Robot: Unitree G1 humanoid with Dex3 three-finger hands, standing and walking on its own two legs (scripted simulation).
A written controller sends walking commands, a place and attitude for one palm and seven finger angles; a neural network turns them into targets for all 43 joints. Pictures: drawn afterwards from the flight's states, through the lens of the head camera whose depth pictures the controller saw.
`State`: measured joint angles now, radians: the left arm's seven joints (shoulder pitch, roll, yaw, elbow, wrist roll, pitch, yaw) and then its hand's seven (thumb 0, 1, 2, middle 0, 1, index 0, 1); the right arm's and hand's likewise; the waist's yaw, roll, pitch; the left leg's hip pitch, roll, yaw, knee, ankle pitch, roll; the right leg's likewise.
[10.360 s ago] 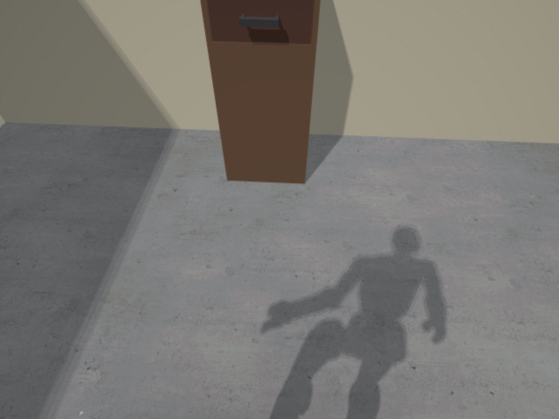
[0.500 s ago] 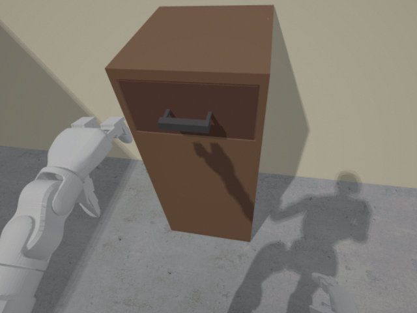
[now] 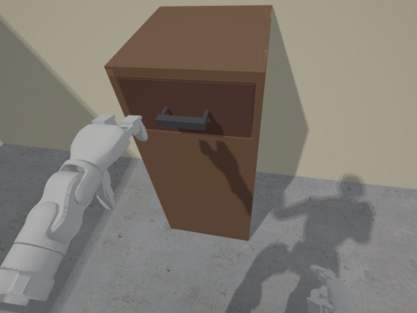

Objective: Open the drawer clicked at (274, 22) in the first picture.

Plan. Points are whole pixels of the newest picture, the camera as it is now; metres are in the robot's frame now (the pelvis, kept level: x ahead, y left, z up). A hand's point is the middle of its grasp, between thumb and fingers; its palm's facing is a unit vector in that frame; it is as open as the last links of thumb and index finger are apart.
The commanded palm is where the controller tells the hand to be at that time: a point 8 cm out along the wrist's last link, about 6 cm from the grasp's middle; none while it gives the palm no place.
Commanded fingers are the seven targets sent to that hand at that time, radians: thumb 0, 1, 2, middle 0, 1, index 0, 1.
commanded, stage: move the hooked fingers above the handle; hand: left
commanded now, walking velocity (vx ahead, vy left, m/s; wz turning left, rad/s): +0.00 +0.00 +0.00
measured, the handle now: (183, 116) +0.58 +0.15 +0.04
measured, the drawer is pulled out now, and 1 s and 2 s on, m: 0.00 0.00 0.00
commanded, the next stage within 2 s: none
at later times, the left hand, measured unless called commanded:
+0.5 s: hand (138, 140) +0.41 +0.21 +0.11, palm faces +0.00 -0.06 -1.00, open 13.8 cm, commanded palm +0.40 +0.21 +0.18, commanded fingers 0.00 -0.50 0.30 -0.30 -1.20 -0.30 -1.20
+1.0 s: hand (157, 125) +0.48 +0.18 +0.10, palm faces -0.04 -0.03 -1.00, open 13.8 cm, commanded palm +0.48 +0.19 +0.16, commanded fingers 0.00 -0.50 0.30 -0.30 -1.20 -0.30 -1.20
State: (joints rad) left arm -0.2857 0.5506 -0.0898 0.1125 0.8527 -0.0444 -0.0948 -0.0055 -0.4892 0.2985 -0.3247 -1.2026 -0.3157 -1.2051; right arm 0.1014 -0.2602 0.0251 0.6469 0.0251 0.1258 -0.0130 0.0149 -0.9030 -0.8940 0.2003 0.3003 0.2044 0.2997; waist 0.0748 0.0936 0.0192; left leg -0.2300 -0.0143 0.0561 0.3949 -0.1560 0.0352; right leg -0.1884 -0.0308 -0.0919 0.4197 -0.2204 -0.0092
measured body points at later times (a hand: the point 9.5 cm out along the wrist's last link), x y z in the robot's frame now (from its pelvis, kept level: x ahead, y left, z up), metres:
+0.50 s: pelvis +0.03 -0.01 +0.00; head +0.06 -0.04 +0.44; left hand +0.41 +0.21 +0.17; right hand +0.16 -0.27 -0.14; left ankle +0.04 +0.10 -0.74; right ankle +0.00 -0.11 -0.74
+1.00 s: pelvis +0.04 +0.00 -0.01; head +0.08 -0.02 +0.44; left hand +0.47 +0.18 +0.15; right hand +0.13 -0.26 -0.14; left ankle +0.04 +0.10 -0.74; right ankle +0.00 -0.11 -0.74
